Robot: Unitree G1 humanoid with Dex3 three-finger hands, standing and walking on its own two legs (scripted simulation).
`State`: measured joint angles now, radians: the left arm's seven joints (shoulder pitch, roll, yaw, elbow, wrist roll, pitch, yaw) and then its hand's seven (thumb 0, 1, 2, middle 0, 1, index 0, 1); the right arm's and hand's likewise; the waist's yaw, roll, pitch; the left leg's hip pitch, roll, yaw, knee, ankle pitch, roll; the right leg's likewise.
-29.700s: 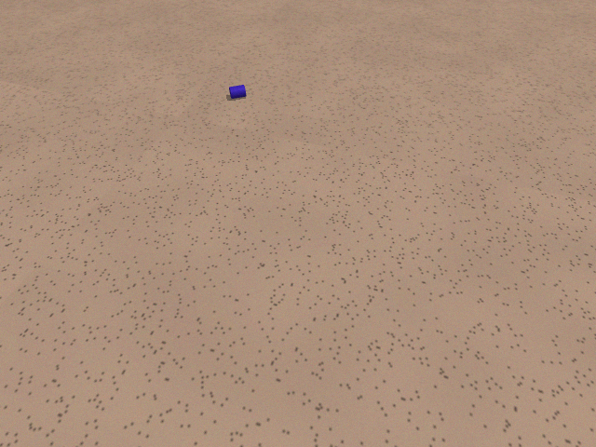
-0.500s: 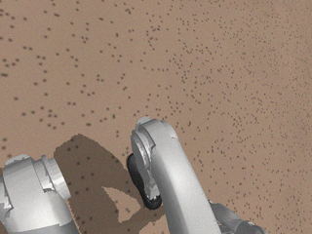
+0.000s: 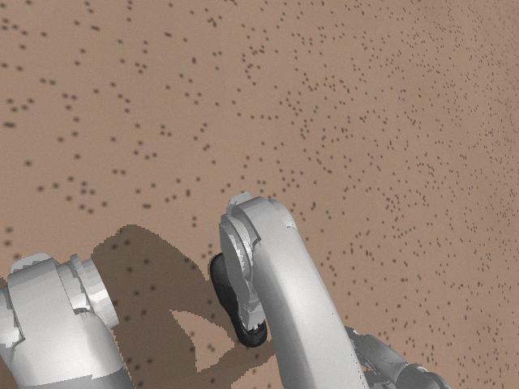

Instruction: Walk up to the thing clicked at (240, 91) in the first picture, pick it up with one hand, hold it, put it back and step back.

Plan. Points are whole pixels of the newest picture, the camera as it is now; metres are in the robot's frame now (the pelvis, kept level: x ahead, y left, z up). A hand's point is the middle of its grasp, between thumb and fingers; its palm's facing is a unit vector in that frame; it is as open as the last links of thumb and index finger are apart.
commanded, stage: close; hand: left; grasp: from above
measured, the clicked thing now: out of the picture +0.43 +0.35 -0.26
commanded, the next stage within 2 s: settle in 0.52 s
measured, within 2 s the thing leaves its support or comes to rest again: leaves its support in 0.96 s
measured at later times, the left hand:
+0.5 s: hand out of the picture +0.41 +0.35 -0.23, palm faces -0.37 -0.22 -0.90, open 9.6 cm
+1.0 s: hand out of the picture +0.42 +0.34 -0.22, palm faces -0.35 -0.23 -0.91, open 9.5 cm
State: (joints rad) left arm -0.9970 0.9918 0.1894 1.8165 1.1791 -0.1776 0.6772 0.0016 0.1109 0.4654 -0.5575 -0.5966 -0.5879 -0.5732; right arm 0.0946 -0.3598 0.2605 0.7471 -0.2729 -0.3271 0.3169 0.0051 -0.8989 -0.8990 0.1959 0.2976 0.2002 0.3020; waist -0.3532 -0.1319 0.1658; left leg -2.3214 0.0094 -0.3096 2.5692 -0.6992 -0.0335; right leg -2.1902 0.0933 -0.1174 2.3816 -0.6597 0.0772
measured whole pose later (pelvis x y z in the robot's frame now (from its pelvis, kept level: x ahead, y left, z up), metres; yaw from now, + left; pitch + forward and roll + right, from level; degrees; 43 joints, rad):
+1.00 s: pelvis +0.01 +0.00 +0.01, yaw +1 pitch +27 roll -14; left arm -0.93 0.89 0.19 1.62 1.15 -0.13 0.61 -0.01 0.13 0.09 -0.91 -0.15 -0.93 -0.13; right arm 0.14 -0.34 0.22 0.76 -0.24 -0.31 0.33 0.01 -0.92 -0.90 0.20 0.30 0.20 0.30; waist -0.32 -0.10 0.11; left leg -2.32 0.01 -0.30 2.53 -0.71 -0.05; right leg -2.20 0.07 -0.12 2.36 -0.67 0.06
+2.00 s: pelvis +0.00 -0.01 +0.07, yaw +8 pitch +33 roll -7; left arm -0.77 0.63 0.10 1.22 1.08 -0.03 0.25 -0.01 0.12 0.06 -0.99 -0.02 -1.00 -0.02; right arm 0.20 -0.29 0.02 0.74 -0.08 -0.07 0.17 0.01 -0.92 -0.90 0.20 0.30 0.20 0.30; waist -0.18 0.05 -0.13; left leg -2.20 0.01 -0.16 2.28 -0.66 -0.04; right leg -2.12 0.02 -0.02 2.21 -0.67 0.06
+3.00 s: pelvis +0.05 -0.01 +0.37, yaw +13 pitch +15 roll -2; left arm -0.35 0.40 -0.17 0.78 0.91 0.21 0.11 -0.01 0.14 0.13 -0.91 -0.10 -0.92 -0.11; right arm 0.24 -0.25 -0.01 0.75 0.03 -0.06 -0.06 0.01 -0.90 -0.90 0.20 0.30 0.20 0.30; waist -0.08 0.04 -0.13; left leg -0.99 0.06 -0.04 1.20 -0.49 -0.03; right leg -0.95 -0.01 0.00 1.16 -0.48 0.03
